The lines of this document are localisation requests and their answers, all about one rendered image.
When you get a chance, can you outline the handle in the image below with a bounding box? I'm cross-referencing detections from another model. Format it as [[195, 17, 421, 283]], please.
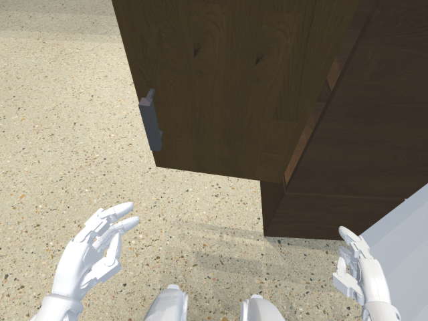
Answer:
[[138, 88, 163, 152]]

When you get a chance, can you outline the robot thigh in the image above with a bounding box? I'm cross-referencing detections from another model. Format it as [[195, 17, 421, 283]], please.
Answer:
[[143, 288, 189, 321], [240, 298, 285, 321]]

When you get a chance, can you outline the left robot thigh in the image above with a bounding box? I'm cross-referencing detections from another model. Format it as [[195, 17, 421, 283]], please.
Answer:
[[143, 288, 189, 321]]

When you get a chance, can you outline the right robot thigh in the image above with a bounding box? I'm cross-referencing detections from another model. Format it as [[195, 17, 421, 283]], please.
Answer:
[[240, 298, 285, 321]]

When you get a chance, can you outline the robot left forearm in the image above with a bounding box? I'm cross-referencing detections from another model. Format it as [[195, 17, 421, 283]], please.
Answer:
[[30, 294, 84, 321]]

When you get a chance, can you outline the cupboard door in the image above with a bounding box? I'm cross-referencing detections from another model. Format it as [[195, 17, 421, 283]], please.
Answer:
[[112, 0, 360, 183]]

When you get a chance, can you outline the robot right forearm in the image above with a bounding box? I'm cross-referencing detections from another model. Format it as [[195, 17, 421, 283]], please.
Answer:
[[362, 302, 401, 321]]

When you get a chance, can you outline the right robot hand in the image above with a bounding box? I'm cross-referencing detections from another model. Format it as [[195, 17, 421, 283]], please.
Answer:
[[333, 226, 391, 307]]

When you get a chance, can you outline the left robot hand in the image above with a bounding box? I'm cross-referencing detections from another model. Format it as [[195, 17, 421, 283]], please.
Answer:
[[51, 202, 140, 301]]

